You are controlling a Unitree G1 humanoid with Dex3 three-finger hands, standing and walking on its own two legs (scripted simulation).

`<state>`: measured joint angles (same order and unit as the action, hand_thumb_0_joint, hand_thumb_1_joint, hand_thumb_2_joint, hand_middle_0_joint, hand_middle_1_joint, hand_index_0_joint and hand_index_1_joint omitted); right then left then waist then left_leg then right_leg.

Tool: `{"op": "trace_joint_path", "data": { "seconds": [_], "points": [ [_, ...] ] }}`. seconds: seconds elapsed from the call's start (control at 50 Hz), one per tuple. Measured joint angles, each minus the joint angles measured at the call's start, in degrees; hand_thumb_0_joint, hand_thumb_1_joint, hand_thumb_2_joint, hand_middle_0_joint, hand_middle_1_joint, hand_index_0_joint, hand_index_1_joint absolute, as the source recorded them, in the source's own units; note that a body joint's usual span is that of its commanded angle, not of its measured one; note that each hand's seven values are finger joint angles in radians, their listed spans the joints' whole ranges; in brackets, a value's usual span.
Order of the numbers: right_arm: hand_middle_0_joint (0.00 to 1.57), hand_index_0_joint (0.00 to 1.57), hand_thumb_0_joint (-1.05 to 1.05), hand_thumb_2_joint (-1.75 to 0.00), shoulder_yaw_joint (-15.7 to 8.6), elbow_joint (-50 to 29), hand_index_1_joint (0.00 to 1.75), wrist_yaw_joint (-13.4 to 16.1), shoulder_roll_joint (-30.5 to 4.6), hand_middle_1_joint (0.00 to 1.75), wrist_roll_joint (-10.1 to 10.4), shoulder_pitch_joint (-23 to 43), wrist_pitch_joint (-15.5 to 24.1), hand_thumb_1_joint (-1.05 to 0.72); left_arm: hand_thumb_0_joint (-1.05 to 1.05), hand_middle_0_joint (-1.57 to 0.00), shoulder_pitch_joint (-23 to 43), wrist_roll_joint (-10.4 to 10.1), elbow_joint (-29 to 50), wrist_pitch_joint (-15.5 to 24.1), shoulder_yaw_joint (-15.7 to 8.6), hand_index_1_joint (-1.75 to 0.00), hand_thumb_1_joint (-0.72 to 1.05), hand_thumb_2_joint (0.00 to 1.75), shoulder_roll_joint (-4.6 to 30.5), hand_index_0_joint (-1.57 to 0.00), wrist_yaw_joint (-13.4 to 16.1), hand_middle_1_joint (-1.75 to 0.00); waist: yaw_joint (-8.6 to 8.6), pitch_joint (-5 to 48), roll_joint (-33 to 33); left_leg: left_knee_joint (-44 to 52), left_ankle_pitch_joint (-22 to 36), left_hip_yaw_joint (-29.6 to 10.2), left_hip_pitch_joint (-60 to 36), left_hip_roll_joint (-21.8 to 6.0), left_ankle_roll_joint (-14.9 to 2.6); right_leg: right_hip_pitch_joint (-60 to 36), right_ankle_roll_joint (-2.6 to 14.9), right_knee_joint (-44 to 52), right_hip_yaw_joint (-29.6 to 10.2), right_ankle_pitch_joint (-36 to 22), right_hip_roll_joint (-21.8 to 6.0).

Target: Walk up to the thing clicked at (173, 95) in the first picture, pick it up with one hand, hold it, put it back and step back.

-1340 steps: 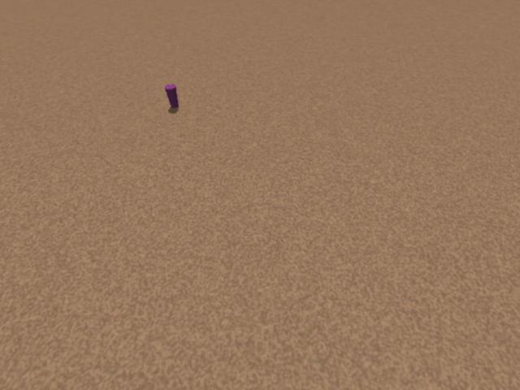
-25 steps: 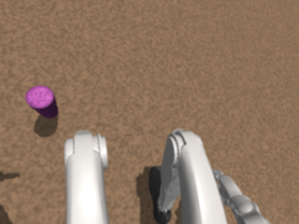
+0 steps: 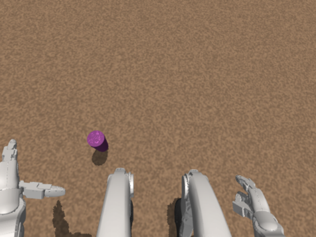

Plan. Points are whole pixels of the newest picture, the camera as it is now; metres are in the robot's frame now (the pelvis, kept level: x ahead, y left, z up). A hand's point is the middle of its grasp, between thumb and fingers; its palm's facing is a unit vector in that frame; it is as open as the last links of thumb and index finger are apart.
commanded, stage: home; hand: left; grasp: from the side
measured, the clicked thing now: (99, 142) +0.44 +0.27 -0.46
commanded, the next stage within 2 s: none
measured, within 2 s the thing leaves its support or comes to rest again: neither
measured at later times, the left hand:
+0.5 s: hand (35, 183) +0.24 +0.22 +0.11, palm faces +0.18 -0.93 -0.32, open 17.3 cm
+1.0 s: hand (36, 193) +0.22 +0.20 +0.13, palm faces +0.17 -0.94 -0.28, open 17.6 cm
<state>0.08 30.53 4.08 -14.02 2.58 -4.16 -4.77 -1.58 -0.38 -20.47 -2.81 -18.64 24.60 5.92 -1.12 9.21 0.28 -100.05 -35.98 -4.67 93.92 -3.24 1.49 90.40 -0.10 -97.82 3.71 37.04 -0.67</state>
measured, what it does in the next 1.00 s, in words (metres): rises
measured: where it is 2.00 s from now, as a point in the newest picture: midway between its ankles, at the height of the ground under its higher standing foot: (154, 232)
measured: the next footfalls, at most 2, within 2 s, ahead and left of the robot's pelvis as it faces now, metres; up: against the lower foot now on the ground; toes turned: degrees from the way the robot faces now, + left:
none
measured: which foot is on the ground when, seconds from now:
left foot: down 0.00-1.00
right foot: down 0.00-1.00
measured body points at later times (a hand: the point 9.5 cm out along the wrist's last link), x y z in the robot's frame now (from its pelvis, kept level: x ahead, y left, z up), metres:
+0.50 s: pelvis +0.06 +0.01 +0.17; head +0.09 +0.03 +0.62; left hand +0.22 +0.26 +0.13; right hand +0.22 -0.23 +0.09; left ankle +0.07 +0.13 -0.50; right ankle +0.07 -0.13 -0.50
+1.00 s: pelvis +0.06 +0.01 +0.18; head +0.09 +0.01 +0.63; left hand +0.21 +0.25 +0.15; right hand +0.25 -0.22 +0.11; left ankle +0.07 +0.13 -0.50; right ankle +0.07 -0.13 -0.50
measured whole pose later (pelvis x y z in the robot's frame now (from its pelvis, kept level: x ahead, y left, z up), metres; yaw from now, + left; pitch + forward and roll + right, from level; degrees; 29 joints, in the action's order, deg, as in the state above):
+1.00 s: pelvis +0.06 +0.01 +0.18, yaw +3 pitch +7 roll -2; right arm 1.7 28.5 10.3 -11.9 0.6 -15.3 5.9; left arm -26.4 -0.9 0.3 -15.4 0.8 11.8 8.3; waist -0.9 6.0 2.2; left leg -55.2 -26.7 -2.1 36.1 -2.7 1.0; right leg 32.2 -1.0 -51.7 3.6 26.8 -1.1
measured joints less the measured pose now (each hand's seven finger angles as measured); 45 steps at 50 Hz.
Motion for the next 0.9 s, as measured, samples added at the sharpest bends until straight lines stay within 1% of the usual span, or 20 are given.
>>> {"op": "trace_joint_path", "data": {
  "seconds": [0.12, 0.24, 0.4, 0.52, 0.62, 0.8, 0.9],
  "points": [
    [0.21, 0.20, 0.00, -0.90, -0.07, -0.78, 0.31, 2.17, -0.19, 0.30, -0.07, -1.91, 2.68, -0.90, 0.00, -0.06, -3.81, -0.28, 0.23, -3.93, 4.79, -0.06, -0.49, 0.08, -3.66, -0.07, 2.07, -0.07, -0.39, 0.59, 0.51, 10.88, 1.39, 0.50, -13.48, 0.13, 0.11, -13.55, 0.04, 10.89, 0.20, -1.30, -0.21],
    [0.21, 0.20, 0.00, -0.90, 0.37, -0.68, 0.31, 4.18, 0.34, 0.30, -0.17, -5.43, 4.50, -0.90, 0.00, -0.06, -8.63, -0.49, 3.52, -7.71, 9.51, -0.06, -0.50, 0.08, -7.16, -0.07, 3.94, -0.06, -0.66, 0.43, 0.33, 21.75, 3.48, 0.92, -26.95, 0.19, -0.01, -27.26, -0.16, 22.22, 0.42, -3.65, -0.24],
    [0.21, 0.20, 0.00, -0.90, 1.11, -1.51, 0.31, 6.26, 1.73, 0.30, -0.57, -10.46, 5.79, -0.90, 0.00, -0.06, -17.13, -0.94, 12.12, -11.61, 15.23, -0.06, -0.49, 0.08, -10.24, -0.06, 5.54, -0.06, -1.36, 0.01, 1.00, 34.23, 6.26, 1.74, -42.92, 0.26, -0.57, -43.56, -0.78, 35.78, 0.26, -7.18, -0.20],
    [0.21, 0.20, 0.01, -0.90, 1.54, -2.47, 0.31, 7.07, 2.53, 0.30, -0.93, -12.78, 7.04, -0.90, 0.00, -0.06, -23.46, -1.12, 19.89, -13.02, 18.88, -0.06, -0.51, 0.07, -11.81, -0.06, 5.36, -0.06, -1.29, 0.10, 2.10, 39.86, 7.38, 2.56, -50.81, 0.37, -1.04, -51.48, -1.28, 41.96, -0.25, -8.81, -0.28],
    [0.21, 0.21, 0.01, -0.90, 1.85, -3.08, 0.31, 7.02, 3.02, 0.30, -1.21, -12.76, 8.07, -0.90, 0.00, -0.06, -25.99, -1.08, 23.09, -13.07, 20.00, -0.05, -0.52, 0.06, -12.65, -0.06, 4.41, -0.06, -0.71, -0.72, 2.52, 42.15, 7.92, 2.89, -54.31, 0.50, -1.17, -54.94, -1.47, 44.33, -0.47, -9.46, -0.39],
    [0.21, 0.21, 0.01, -0.90, 1.88, -3.11, 0.31, 6.59, 2.87, 0.30, -1.84, -11.29, 9.87, -0.90, 0.00, -0.05, -25.91, -0.57, 21.87, -13.00, 19.42, -0.05, -0.54, 0.05, -12.49, -0.06, 2.99, -0.06, 0.29, -2.60, 2.08, 43.52, 8.58, 2.77, -56.36, 0.71, -0.96, -56.89, -1.32, 45.30, -0.31, -9.80, -0.56],
    [0.21, 0.21, 0.01, -0.90, 1.73, -2.54, 0.31, 6.47, 2.43, 0.30, -1.95, -11.05, 10.43, -0.90, -0.01, -0.05, -25.26, -0.46, 21.46, -12.84, 19.47, -0.05, -0.55, 0.04, -12.43, -0.06, 2.73, -0.05, 0.45, -3.08, 1.88, 44.13, 8.90, 2.65, -57.19, 0.70, -0.75, -57.66, -1.11, 45.67, -0.18, -9.93, -0.54]
  ]
}}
